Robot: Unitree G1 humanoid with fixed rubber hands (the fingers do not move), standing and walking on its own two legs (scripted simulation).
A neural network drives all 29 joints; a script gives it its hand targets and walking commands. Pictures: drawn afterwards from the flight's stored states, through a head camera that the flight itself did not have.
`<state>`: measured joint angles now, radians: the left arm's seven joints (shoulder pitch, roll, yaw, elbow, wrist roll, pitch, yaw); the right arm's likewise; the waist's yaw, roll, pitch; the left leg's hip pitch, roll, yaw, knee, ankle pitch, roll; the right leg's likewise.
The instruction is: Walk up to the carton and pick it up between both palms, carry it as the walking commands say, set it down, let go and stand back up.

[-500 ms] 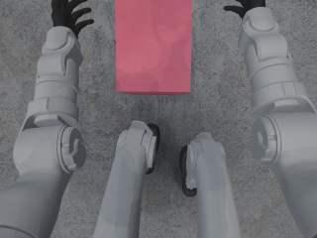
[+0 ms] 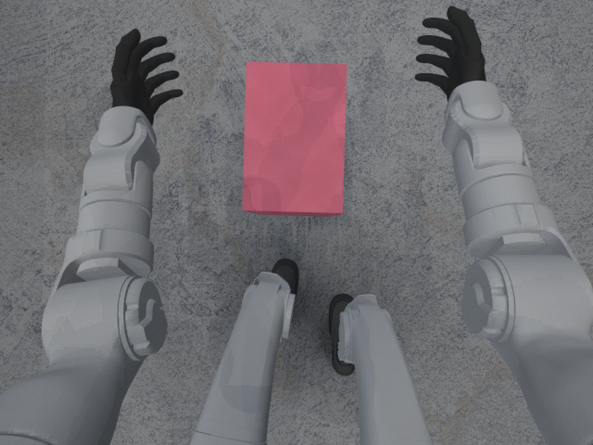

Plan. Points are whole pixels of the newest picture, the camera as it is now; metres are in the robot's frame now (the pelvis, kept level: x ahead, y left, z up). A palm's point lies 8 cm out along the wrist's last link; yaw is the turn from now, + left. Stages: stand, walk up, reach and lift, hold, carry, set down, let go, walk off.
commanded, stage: set down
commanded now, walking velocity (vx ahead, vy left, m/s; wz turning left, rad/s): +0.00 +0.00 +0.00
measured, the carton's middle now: (296, 152) +0.51 +0.09 -0.48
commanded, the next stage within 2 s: let go in 0.18 s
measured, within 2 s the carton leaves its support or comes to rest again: neither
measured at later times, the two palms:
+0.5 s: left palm (101, 132) +0.42 +0.27 -0.04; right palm (497, 118) +0.48 -0.13 -0.04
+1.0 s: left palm (24, 334) +0.25 +0.24 +0.07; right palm out of the picture +0.30 -0.22 +0.07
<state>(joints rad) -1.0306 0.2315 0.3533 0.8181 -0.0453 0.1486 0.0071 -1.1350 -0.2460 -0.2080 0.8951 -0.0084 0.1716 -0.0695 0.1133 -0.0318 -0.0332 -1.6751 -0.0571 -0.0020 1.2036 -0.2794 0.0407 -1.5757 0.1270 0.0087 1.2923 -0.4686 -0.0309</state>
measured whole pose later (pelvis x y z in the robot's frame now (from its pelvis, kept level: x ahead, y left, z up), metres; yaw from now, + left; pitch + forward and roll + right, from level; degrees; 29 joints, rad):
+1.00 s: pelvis +0.09 +0.00 +0.15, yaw +2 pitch +7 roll +0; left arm 0.18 0.20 0.05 0.44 -0.01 0.03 -0.06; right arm 0.08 -0.19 -0.07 0.53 -0.02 0.02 0.01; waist 0.04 0.00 0.04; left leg -0.42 -0.08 -0.03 0.50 -0.20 0.05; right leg -0.30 0.08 0.07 0.53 -0.34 -0.05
